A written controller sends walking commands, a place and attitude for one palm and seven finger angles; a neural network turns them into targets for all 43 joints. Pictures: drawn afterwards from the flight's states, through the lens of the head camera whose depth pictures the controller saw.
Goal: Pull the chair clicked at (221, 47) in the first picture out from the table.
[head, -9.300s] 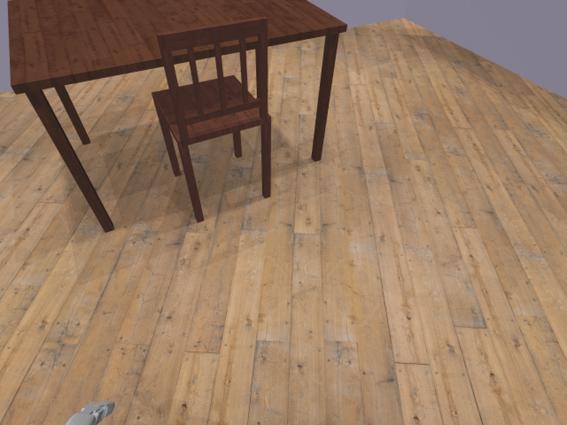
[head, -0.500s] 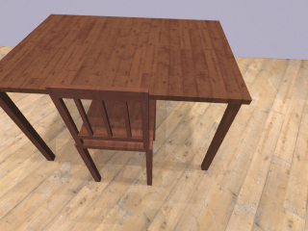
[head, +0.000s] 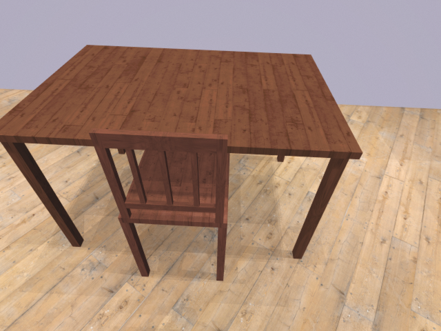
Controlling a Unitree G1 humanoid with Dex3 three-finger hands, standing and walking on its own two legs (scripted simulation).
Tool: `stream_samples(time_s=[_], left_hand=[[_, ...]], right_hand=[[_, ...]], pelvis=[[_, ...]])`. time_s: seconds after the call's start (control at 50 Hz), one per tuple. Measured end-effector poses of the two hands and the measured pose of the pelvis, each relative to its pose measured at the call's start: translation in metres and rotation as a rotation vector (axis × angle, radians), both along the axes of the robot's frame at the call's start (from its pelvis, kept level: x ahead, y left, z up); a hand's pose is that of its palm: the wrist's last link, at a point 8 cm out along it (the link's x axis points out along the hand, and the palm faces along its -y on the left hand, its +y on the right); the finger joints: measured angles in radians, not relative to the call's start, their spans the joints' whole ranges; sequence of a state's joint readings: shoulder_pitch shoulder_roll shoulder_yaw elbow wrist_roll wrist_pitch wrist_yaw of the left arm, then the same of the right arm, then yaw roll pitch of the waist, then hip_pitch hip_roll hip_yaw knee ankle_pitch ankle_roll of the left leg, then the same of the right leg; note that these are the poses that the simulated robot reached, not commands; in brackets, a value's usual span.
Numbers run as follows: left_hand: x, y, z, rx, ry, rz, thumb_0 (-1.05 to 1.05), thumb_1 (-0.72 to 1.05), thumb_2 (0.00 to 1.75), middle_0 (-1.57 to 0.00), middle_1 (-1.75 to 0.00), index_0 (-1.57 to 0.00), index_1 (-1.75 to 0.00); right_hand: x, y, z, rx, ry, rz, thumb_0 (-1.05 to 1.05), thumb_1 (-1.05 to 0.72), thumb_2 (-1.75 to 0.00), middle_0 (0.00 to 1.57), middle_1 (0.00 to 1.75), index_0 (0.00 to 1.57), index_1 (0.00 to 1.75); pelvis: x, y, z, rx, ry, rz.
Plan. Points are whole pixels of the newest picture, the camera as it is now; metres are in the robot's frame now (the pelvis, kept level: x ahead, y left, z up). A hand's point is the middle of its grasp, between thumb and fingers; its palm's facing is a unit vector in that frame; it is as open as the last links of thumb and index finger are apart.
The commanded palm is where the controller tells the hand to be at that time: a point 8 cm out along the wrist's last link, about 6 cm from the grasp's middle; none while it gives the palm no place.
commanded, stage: look again from close up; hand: left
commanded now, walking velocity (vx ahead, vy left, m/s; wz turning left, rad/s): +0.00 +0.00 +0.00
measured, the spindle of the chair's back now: (166, 178) +0.56 +0.19 -0.10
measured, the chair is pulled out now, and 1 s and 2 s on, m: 0.00 0.00 0.00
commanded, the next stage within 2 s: none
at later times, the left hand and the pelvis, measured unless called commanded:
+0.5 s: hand out of the picture -0.05 +0.14 -0.17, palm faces +0.05 -0.99 -0.14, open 7.3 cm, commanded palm none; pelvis -0.01 +0.00 +0.00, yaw +0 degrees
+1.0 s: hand out of the picture -0.02 +0.14 -0.17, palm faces +0.06 -0.99 -0.14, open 7.3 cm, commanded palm none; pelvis -0.01 -0.01 +0.00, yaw +1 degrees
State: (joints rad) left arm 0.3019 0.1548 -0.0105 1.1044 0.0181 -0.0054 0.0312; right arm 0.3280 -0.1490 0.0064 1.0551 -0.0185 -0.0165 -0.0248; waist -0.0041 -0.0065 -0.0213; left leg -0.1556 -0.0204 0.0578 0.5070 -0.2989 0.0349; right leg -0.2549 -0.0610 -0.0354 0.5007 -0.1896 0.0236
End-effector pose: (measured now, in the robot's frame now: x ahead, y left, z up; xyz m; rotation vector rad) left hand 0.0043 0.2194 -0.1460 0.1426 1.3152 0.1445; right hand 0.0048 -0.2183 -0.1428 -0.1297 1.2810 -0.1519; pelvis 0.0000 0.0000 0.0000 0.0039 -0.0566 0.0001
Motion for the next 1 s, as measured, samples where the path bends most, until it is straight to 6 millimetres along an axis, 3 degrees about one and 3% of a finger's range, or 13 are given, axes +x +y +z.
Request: stream_samples(time_s=[0.16,0.36,0.64,1.0], left_hand=[[-0.031,0.004,0.002,-0.005,0.059,0.018,0.00,0.91,0.90,-0.20,-0.30,-0.20,-0.30],[-0.063,-0.012,0.002,-0.029,0.147,0.048,0.00,0.91,0.90,-0.20,-0.30,-0.20,-0.30],[-0.042,-0.035,-0.002,-0.062,0.092,0.043,0.00,0.91,0.90,-0.20,-0.30,-0.20,-0.30],[-0.034,-0.030,-0.001,-0.047,0.083,0.053,0.00,0.91,0.90,-0.20,-0.30,-0.20,-0.30]], right_hand=[[-0.022,0.010,-0.001,0.018,0.056,0.007,0.00,-0.91,-0.90,0.20,0.29,0.20,0.30],[-0.039,0.011,-0.003,0.034,0.123,-0.003,0.00,-0.90,-0.90,0.20,0.29,0.20,0.30],[-0.034,0.008,-0.003,0.042,0.121,-0.008,0.00,-0.90,-0.90,0.20,0.29,0.20,0.30],[-0.035,0.007,-0.001,0.042,0.144,-0.010,0.00,-0.90,-0.90,0.20,0.29,0.20,0.30]], pelvis=[[-0.010,0.005,0.001,0.007,0.013,0.005],[-0.011,0.001,0.002,0.009,0.020,0.008],[-0.010,-0.009,0.002,0.007,0.023,0.010],[-0.005,-0.012,0.003,0.003,0.028,0.014]])
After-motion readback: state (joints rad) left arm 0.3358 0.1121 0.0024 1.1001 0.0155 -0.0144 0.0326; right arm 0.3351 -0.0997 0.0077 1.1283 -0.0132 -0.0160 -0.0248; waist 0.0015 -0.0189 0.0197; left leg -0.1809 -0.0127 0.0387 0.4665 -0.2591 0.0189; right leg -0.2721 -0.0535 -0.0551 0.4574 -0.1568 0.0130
